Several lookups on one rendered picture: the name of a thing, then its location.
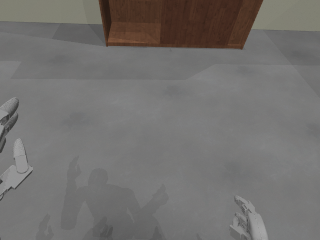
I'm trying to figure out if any robot left hand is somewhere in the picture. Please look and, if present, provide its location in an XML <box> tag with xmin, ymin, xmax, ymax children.
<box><xmin>0</xmin><ymin>97</ymin><xmax>33</xmax><ymax>201</ymax></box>

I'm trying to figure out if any wardrobe door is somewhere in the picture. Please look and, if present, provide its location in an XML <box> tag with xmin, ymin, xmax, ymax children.
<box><xmin>228</xmin><ymin>0</ymin><xmax>259</xmax><ymax>44</ymax></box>
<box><xmin>160</xmin><ymin>0</ymin><xmax>243</xmax><ymax>46</ymax></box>

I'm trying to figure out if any robot right hand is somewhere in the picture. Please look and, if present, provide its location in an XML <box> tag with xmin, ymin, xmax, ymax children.
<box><xmin>230</xmin><ymin>195</ymin><xmax>269</xmax><ymax>240</ymax></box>

